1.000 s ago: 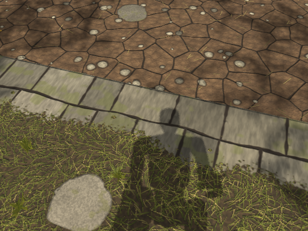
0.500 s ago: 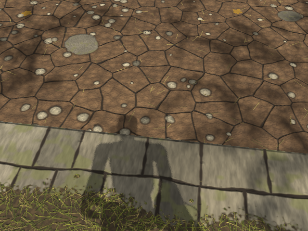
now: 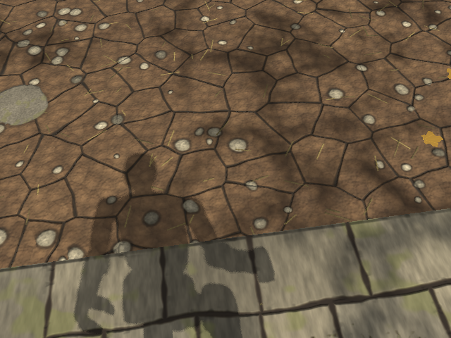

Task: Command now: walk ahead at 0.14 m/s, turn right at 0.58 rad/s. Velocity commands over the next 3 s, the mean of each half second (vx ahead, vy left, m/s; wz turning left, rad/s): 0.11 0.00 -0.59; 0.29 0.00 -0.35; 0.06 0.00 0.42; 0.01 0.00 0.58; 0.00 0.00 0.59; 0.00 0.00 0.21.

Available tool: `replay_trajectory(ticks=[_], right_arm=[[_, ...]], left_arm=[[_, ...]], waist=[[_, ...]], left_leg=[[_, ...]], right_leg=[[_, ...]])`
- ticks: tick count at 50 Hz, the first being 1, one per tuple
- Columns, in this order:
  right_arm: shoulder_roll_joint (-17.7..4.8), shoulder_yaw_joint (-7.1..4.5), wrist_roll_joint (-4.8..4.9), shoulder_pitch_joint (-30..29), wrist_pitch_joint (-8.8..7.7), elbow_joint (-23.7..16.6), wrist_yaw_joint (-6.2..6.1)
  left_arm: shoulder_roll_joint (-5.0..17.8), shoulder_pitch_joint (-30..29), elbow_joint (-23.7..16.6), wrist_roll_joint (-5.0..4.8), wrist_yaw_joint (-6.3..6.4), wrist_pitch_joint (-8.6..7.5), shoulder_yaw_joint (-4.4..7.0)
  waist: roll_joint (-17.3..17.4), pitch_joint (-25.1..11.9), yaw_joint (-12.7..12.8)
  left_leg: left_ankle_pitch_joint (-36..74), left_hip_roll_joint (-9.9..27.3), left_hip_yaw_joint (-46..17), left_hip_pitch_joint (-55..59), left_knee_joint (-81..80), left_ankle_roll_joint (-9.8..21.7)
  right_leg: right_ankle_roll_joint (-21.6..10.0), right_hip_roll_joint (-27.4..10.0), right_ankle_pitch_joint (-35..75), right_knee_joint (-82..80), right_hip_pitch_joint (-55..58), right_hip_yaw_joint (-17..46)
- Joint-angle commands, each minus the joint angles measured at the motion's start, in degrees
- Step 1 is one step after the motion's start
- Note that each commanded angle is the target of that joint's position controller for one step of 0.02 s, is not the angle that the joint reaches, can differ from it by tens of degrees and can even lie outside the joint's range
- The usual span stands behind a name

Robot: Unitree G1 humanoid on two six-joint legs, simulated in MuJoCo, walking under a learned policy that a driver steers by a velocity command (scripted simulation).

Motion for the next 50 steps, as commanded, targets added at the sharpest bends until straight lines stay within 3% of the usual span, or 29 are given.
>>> replay_trajectory(ticks=[1,9,11,13,14,15,16,17,18,19,20,21,25,29,32,35,37,38,39,40,41,42,43,44,45,46,48,50], right_arm=[[-4.77,-0.77,0.34,2.40,0.75,-3.18,-0.17],[-6.89,-0.09,1.43,-2.60,0.24,-6.66,-0.82],[-7.50,-0.03,1.75,-0.43,-0.17,-6.65,-1.06],[-8.02,-0.15,1.35,5.64,-0.87,-5.60,-1.53],[-10.81,-0.82,0.64,9.70,-1.44,-5.27,-2.17],[-16.53,-1.65,0.96,7.89,-0.79,-6.92,-2.50],[-13.59,-1.27,2.07,10.32,0.31,-6.38,-1.93],[-10.38,-0.37,1.89,9.03,0.69,-7.06,-1.72],[-8.15,0.18,1.54,6.31,0.93,-7.52,-1.55],[-7.63,0.39,0.90,4.07,1.18,-8.02,-1.44],[-8.30,0.15,0.33,3.79,1.17,-7.94,-1.40],[-9.05,-0.18,0.02,4.38,1.00,-7.68,-1.20],[-11.17,-1.42,0.46,9.19,-0.79,-6.06,-0.65],[-12.14,-2.25,0.41,11.06,-1.74,-5.32,0.05],[-13.01,-2.78,0.28,11.14,-1.99,-5.10,0.59],[-14.15,-3.38,0.09,11.54,-1.80,-4.77,1.02],[-14.32,-3.58,0.63,10.74,-1.16,-4.60,1.35],[-12.30,-2.96,0.70,11.43,-0.86,-4.11,1.54],[-7.71,-1.42,0.14,12.47,-0.69,-3.95,1.91],[-1.30,0.73,0.04,10.49,-0.86,-8.20,2.77],[-7.40,-0.71,-1.02,10.47,-0.15,-7.56,2.22],[-8.81,-1.18,0.07,10.09,0.04,-6.69,2.42],[-7.76,-0.85,1.29,11.90,-0.25,-5.24,2.76],[-8.01,-0.98,1.43,13.59,-0.27,-3.70,2.68],[-8.37,-1.14,0.97,15.56,0.15,-1.98,2.65],[-8.11,-1.24,0.98,16.84,0.55,-1.10,2.67],[-7.21,-1.38,1.30,16.91,1.20,-0.53,2.67],[-6.68,-1.47,0.81,15.12,1.79,-0.86,2.63]], left_arm=[[8.63,3.69,-3.43,-0.07,0.64,0.30,1.77],[10.36,5.06,-5.91,1.14,1.25,2.15,2.42],[10.90,2.89,-7.01,1.09,1.14,2.45,2.60],[11.22,-2.39,-8.77,0.12,0.84,2.37,2.59],[9.19,-3.09,-10.33,-0.82,0.68,1.91,1.96],[4.83,3.47,-11.35,-1.25,0.88,1.99,1.11],[9.51,6.97,-9.51,1.03,1.35,3.03,2.09],[10.60,5.23,-8.54,1.74,1.19,3.71,2.54],[10.18,3.47,-8.33,1.71,0.41,4.16,2.48],[9.54,1.95,-8.84,1.41,-0.60,4.62,2.28],[9.12,0.96,-9.42,1.35,-1.78,4.91,1.97],[8.80,0.63,-9.53,1.20,-2.72,4.95,1.69],[8.03,-4.66,-11.78,1.69,-4.33,4.36,1.02],[7.00,-8.43,-13.63,1.84,-5.14,3.93,0.27],[5.93,-10.47,-14.95,1.61,-5.64,3.40,-0.50],[6.35,-10.74,-15.63,1.44,-5.62,2.75,-0.74],[6.03,-7.40,-14.75,1.75,-5.23,2.10,-0.88],[5.72,-3.02,-12.70,2.20,-4.62,1.49,-0.86],[6.90,4.24,-9.96,2.63,-3.69,0.62,-0.35],[13.57,7.46,-11.48,2.74,-2.39,0.10,0.56],[15.61,6.87,-11.27,1.23,-1.40,0.08,1.04],[12.56,4.96,-11.04,0.92,-1.11,-0.13,0.15],[9.87,1.92,-10.89,1.11,-0.99,-0.63,-0.78],[8.00,-1.24,-11.39,1.14,-0.66,-0.93,-1.36],[6.89,-2.69,-11.61,0.99,-0.22,-1.18,-1.83],[6.41,-2.94,-11.47,0.86,0.03,-1.36,-2.11],[6.42,-1.99,-10.64,0.77,0.51,-1.45,-2.16],[6.20,-1.44,-10.10,0.67,1.19,-1.16,-2.18]], waist=[[-5.65,-9.15,-0.69],[-6.59,-6.69,0.97],[-7.22,-6.39,-0.28],[-7.06,-6.70,-4.74],[-1.83,-10.26,-5.96],[13.17,-14.23,-1.66],[10.68,-17.41,-1.51],[4.17,-13.14,-1.08],[1.82,-10.07,-0.55],[4.17,-8.02,-0.21],[7.76,-6.51,-0.75],[9.23,-5.68,-1.33],[6.01,-4.77,-3.30],[5.66,-4.54,-4.18],[6.06,-4.02,-4.39],[6.62,-3.80,-4.45],[4.99,-3.55,-2.22],[1.75,-3.60,-0.54],[-6.53,-6.70,2.05],[-22.42,-8.16,3.07],[-13.55,-2.98,2.44],[-9.13,-2.14,0.94],[-8.96,-2.67,-1.46],[-8.38,-4.20,-3.03],[-8.69,-5.38,-3.68],[-8.47,-6.43,-4.12],[-7.46,-6.21,-4.31],[-7.45,-4.93,-3.82]], left_leg=[[3.63,-1.99,2.08,1.51,-2.34,-0.35],[-2.68,-5.17,-0.72,2.84,-12.40,1.82],[-3.57,-6.26,-1.24,8.77,-18.44,2.72],[3.55,-6.98,-0.93,22.44,-32.35,3.96],[14.78,1.10,-7.09,33.48,-36.91,6.15],[43.76,18.37,-24.25,43.59,-35.69,13.95],[50.52,22.38,-29.02,40.69,-34.47,19.81],[46.05,19.16,-23.07,36.95,-34.99,19.38],[31.06,14.34,-16.25,33.39,-37.03,16.49],[14.51,10.33,-12.12,31.11,-40.04,13.45],[3.24,7.58,-9.79,29.09,-42.70,12.33],[-3.36,6.40,-8.76,28.34,-44.73,12.03],[-10.83,9.67,-8.34,31.60,-48.76,13.24],[-13.58,11.82,-5.05,31.59,-50.60,13.27],[-13.62,11.99,-0.44,27.97,-50.41,12.35],[-13.93,12.15,2.86,24.91,-48.59,11.60],[-15.47,11.71,5.67,21.87,-44.33,10.54],[-12.25,9.53,8.19,17.33,-37.73,9.66],[-8.73,5.16,13.32,13.20,-24.01,7.62],[-21.04,-2.15,15.80,-2.03,-5.38,3.60],[-19.83,-2.79,8.74,-5.58,0.50,3.83],[-14.85,-0.60,5.02,-2.56,2.08,4.26],[-10.72,-0.11,3.77,0.96,1.36,4.23],[-7.54,-0.20,3.42,3.39,1.00,3.91],[-4.94,-1.52,3.59,5.50,2.60,3.57],[-3.47,-3.21,2.50,7.38,3.78,3.30],[-0.97,-4.82,1.46,7.56,4.20,3.02],[0.94,-4.93,2.20,5.46,3.06,2.68]], right_leg=[[-2.89,-14.72,47.16,0.90,7.09,10.85],[-4.59,-16.92,45.66,6.41,12.29,20.40],[-3.40,-15.85,42.50,7.89,10.46,22.74],[0.55,-11.58,36.19,12.06,4.15,22.70],[3.61,-8.23,25.52,20.33,-1.47,19.44],[6.63,2.60,-18.91,34.10,-13.28,7.91],[7.25,1.38,-31.91,44.19,-15.34,3.62],[7.92,-1.03,-27.55,49.24,-16.16,4.22],[8.24,-3.33,-22.26,48.63,-16.54,3.77],[8.46,-5.05,-18.13,46.55,-17.06,3.30],[8.82,-5.64,-15.01,45.75,-17.27,2.14],[9.04,-5.60,-13.02,45.18,-17.60,1.12],[8.93,-7.40,-10.14,38.63,-21.20,0.33],[8.35,-9.88,-8.59,31.35,-20.77,-1.39],[7.04,-10.55,-9.16,23.90,-15.44,-3.74],[5.23,-9.66,-11.38,17.08,-8.76,-6.76],[3.68,-8.47,-8.40,9.61,-1.69,-8.48],[3.07,-6.41,-8.06,5.22,6.02,-7.85],[2.55,-9.54,-11.51,-1.01,14.83,-0.92],[-1.84,-28.07,-21.35,-10.86,21.00,27.30],[-6.32,-33.22,-5.70,-11.62,13.87,31.14],[-5.92,-29.83,10.01,-8.19,12.41,22.05],[-3.95,-26.05,23.51,-6.87,11.05,14.31],[-1.90,-23.20,30.77,-6.49,11.50,8.69],[-0.63,-21.59,38.62,-5.81,11.26,4.14],[-0.10,-21.26,43.81,-5.36,10.52,1.11],[0.79,-21.40,45.78,-5.52,9.98,-2.55],[0.74,-21.70,44.40,-5.47,10.51,-4.52]])
Next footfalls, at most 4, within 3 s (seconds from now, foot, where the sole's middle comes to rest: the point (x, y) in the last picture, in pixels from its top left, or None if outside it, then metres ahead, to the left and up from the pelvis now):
0.28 left None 0.20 0.13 -0.78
0.78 right None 0.14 -0.11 -0.78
1.28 left None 0.35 -0.04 -0.78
1.72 right None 0.30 -0.23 -0.78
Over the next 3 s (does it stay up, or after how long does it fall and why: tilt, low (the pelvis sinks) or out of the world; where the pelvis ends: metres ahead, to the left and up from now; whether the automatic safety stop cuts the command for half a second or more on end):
stays up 0.24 -0.12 0.00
